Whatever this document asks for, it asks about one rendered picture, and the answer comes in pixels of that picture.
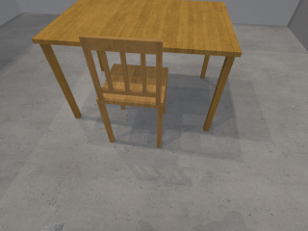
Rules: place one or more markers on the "chair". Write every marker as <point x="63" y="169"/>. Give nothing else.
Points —
<point x="128" y="84"/>

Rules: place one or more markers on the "table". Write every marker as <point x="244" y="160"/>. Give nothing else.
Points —
<point x="185" y="26"/>

